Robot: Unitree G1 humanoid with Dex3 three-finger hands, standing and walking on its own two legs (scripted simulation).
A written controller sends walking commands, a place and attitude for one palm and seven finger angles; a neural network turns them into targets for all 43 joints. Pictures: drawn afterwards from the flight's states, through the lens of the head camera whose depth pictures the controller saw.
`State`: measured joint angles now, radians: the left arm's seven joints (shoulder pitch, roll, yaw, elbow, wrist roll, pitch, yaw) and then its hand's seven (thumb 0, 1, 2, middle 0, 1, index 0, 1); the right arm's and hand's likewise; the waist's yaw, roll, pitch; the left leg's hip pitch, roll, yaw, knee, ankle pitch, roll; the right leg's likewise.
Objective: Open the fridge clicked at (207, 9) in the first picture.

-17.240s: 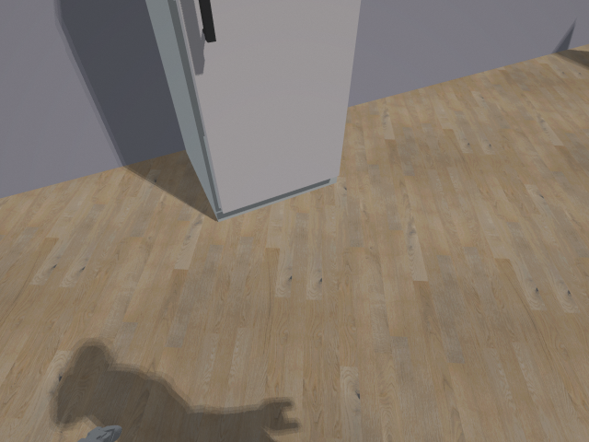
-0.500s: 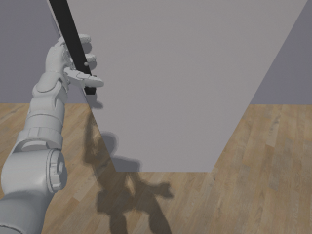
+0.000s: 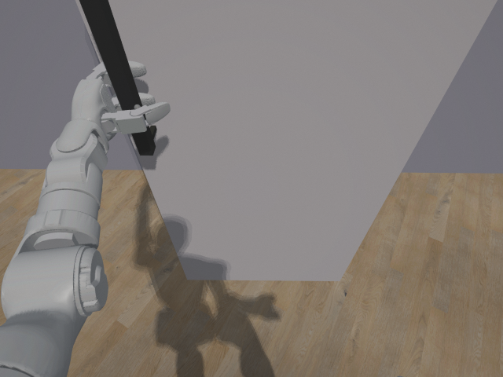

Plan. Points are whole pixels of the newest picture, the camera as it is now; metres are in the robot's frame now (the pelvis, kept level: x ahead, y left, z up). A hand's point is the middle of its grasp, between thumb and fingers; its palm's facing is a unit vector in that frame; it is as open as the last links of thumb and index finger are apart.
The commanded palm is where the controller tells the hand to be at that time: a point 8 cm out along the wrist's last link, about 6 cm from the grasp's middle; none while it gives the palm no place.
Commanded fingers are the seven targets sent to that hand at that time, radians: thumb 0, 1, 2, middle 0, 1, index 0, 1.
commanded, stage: grip the handle and tug to test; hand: left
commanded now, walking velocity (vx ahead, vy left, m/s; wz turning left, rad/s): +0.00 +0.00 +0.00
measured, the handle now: (126, 69) +0.53 +0.19 +0.23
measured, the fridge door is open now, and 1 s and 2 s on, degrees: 0 0 11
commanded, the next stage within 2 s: pull the door a little, standing still in 0.98 s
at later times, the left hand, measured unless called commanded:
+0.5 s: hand (136, 107) +0.47 +0.17 +0.20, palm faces +0.00 -1.00 +0.00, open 6.0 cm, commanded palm +0.45 +0.22 +0.19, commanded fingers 0.00 0.90 0.90 -0.45 -1.40 -0.45 -1.40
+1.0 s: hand (137, 109) +0.47 +0.17 +0.20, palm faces +0.01 -1.00 +0.01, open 6.0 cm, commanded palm +0.42 +0.22 +0.19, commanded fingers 0.00 0.90 0.90 -0.45 -1.40 -0.45 -1.40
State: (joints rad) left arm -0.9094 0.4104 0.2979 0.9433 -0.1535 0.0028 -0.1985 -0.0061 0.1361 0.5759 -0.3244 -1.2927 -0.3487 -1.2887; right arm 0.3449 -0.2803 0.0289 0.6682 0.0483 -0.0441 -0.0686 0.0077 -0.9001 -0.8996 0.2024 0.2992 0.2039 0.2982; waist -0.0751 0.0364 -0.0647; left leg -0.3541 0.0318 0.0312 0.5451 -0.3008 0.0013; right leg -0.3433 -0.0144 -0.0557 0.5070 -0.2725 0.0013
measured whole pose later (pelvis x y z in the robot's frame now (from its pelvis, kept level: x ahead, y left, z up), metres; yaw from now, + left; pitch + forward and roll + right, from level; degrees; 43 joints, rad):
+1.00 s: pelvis +0.00 +0.01 +0.00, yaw -2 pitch +6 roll -1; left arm -0.81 0.41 0.31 0.82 -0.17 0.03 -0.17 0.00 0.72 0.80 -0.30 -1.40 -0.29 -1.37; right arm 0.38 -0.28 0.02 0.65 0.06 -0.05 -0.06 0.01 -0.90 -0.90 0.20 0.30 0.20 0.30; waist -0.08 0.05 -0.07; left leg -0.34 0.03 0.06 0.54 -0.30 0.01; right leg -0.34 -0.01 -0.03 0.50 -0.27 0.01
